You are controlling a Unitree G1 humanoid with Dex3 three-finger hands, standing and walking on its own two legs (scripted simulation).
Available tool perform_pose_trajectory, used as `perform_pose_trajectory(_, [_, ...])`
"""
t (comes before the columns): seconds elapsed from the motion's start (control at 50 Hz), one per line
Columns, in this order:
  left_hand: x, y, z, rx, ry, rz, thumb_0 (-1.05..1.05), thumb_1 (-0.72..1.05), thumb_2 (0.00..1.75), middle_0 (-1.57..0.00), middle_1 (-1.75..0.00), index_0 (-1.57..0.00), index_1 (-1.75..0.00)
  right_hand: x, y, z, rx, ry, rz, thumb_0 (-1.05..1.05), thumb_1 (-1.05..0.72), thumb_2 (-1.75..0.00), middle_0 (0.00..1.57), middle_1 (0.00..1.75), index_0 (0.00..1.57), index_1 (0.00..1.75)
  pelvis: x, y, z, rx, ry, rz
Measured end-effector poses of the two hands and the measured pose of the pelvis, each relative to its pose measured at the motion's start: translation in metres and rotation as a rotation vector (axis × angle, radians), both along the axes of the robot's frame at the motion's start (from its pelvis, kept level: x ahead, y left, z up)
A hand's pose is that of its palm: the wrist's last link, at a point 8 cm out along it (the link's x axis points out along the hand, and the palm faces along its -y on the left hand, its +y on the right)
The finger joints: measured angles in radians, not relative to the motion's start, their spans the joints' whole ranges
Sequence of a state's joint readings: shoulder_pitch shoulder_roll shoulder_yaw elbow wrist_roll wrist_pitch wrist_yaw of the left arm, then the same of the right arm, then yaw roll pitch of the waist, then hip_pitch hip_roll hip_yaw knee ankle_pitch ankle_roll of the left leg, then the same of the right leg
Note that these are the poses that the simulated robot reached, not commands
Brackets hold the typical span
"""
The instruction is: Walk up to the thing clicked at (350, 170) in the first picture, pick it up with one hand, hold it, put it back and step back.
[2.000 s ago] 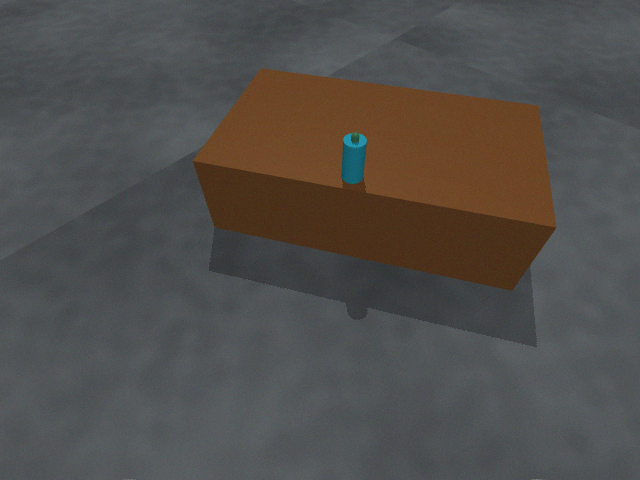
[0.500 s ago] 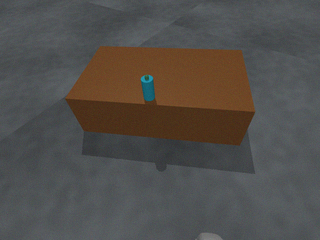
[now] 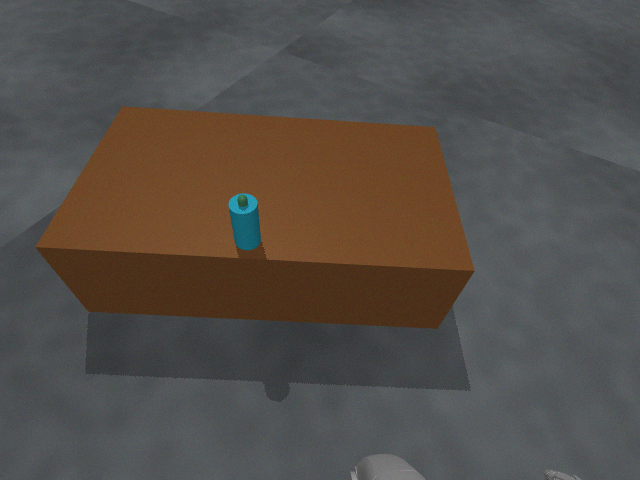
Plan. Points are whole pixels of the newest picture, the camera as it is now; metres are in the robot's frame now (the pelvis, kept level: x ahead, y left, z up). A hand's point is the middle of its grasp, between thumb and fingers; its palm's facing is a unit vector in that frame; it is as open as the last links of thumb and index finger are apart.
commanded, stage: walk up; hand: left
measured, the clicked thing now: (245, 219) +0.76 +0.18 -0.32
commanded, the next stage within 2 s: none
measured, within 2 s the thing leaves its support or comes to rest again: neither
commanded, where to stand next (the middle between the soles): +0.39 -0.02 m, yaw +0 degrees
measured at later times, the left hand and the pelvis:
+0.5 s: hand (170, 377) +0.27 +0.22 -0.11, palm faces -0.05 -0.91 -0.40, open 7.4 cm; pelvis +0.18 -0.04 +0.00, yaw -3 degrees
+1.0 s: hand (156, 319) +0.38 +0.28 -0.16, palm faces -0.05 -0.94 -0.34, open 7.4 cm; pelvis +0.32 +0.01 +0.00, yaw -1 degrees
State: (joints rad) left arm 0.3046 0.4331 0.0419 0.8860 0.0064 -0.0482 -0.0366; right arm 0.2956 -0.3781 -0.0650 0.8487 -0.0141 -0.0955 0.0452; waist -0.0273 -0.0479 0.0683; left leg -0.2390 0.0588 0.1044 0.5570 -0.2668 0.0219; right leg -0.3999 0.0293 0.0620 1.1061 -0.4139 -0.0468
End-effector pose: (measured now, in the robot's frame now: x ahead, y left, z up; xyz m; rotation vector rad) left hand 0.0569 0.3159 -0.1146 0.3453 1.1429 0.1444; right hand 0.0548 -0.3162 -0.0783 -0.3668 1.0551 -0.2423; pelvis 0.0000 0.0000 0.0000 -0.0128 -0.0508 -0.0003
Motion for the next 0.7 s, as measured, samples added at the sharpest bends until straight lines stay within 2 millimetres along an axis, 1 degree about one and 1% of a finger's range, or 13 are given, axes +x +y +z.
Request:
perform_pose_trajectory(0.06, [0.047,0.001,0.011,0.005,-0.054,-0.023,0.01,0.90,0.90,-0.21,-0.30,-0.20,-0.30,0.002,-0.001,0.001,0.004,0.045,-0.019,0.01,-0.90,-0.90,0.20,0.30,0.20,0.30,0.022,-0.001,0.004,0.008,0.000,-0.002])
perform_pose_trajectory(0.14, [0.100,-0.006,0.021,0.017,-0.078,-0.068,0.01,0.90,0.90,-0.21,-0.30,-0.20,-0.30,0.010,-0.010,-0.008,0.017,0.100,-0.047,0.01,-0.90,-0.90,0.20,0.30,0.20,0.30,0.052,-0.006,0.003,0.020,0.001,-0.022])
perform_pose_trajectory(0.22, [0.150,-0.021,0.025,0.041,-0.085,-0.105,0.01,0.90,0.90,-0.21,-0.30,-0.20,-0.30,0.026,-0.025,-0.027,0.043,0.132,-0.077,0.01,-0.90,-0.90,0.20,0.30,0.20,0.30,0.086,-0.018,-0.005,0.036,0.004,-0.035])
perform_pose_trajectory(0.26, [0.173,-0.031,0.024,0.058,-0.103,-0.110,0.01,0.90,0.90,-0.21,-0.30,-0.20,-0.30,0.039,-0.034,-0.042,0.056,0.143,-0.088,0.01,-0.90,-0.90,0.20,0.30,0.20,0.30,0.106,-0.027,-0.014,0.038,0.005,-0.036])
perform_pose_trajectory(0.3, [0.190,-0.041,0.024,0.068,-0.132,-0.101,0.01,0.90,0.90,-0.21,-0.30,-0.20,-0.30,0.056,-0.040,-0.054,0.067,0.158,-0.090,0.01,-0.90,-0.90,0.20,0.30,0.20,0.30,0.121,-0.035,-0.019,0.012,-0.006,-0.030])
perform_pose_trajectory(0.36, [0.203,-0.053,0.031,0.060,-0.163,-0.072,0.01,0.90,0.90,-0.21,-0.30,-0.20,-0.30,0.088,-0.039,-0.057,0.092,0.165,-0.061,0.01,-0.91,-0.90,0.20,0.30,0.20,0.30,0.141,-0.042,-0.014,0.031,-0.017,-0.031])
perform_pose_trajectory(0.42, [0.205,-0.058,0.039,0.055,-0.151,-0.039,0.01,0.90,0.90,-0.21,-0.30,-0.20,-0.30,0.124,-0.038,-0.049,0.111,0.132,-0.037,0.01,-0.91,-0.90,0.20,0.30,0.20,0.30,0.160,-0.044,-0.004,0.033,-0.019,-0.037])
perform_pose_trajectory(0.48, [0.203,-0.056,0.041,0.059,-0.110,-0.024,0.01,0.90,0.90,-0.21,-0.30,-0.20,-0.30,0.157,-0.038,-0.040,0.112,0.089,-0.016,0.01,-0.91,-0.90,0.20,0.30,0.20,0.30,0.177,-0.044,0.002,0.025,-0.016,-0.046])
perform_pose_trajectory(0.54, [0.203,-0.049,0.038,0.060,-0.069,-0.009,0.01,0.90,0.90,-0.21,-0.30,-0.20,-0.31,0.183,-0.038,-0.033,0.099,0.075,-0.001,0.01,-0.91,-0.90,0.20,0.30,0.20,0.30,0.195,-0.041,0.004,0.011,-0.009,-0.040])
perform_pose_trajectory(0.6, [0.207,-0.038,0.033,0.057,-0.045,0.011,0.01,0.90,0.90,-0.21,-0.30,-0.20,-0.31,0.207,-0.037,-0.027,0.076,0.090,0.020,0.01,-0.91,-0.90,0.20,0.30,0.20,0.30,0.214,-0.035,0.003,-0.001,-0.001,-0.028])
perform_pose_trajectory(0.66, [0.215,-0.023,0.022,0.049,-0.029,0.034,0.01,0.90,0.90,-0.21,-0.30,-0.20,-0.31,0.233,-0.031,-0.022,0.045,0.102,0.042,0.01,-0.91,-0.90,0.20,0.30,0.20,0.30,0.235,-0.027,-0.001,-0.016,0.006,-0.013])
perform_pose_trajectory(0.7, [0.222,-0.011,0.012,0.041,-0.012,0.047,0.01,0.90,0.90,-0.21,-0.30,-0.20,-0.31,0.254,-0.025,-0.019,0.020,0.098,0.053,0.01,-0.91,-0.90,0.20,0.30,0.20,0.30,0.251,-0.018,-0.006,-0.024,0.012,-0.005])
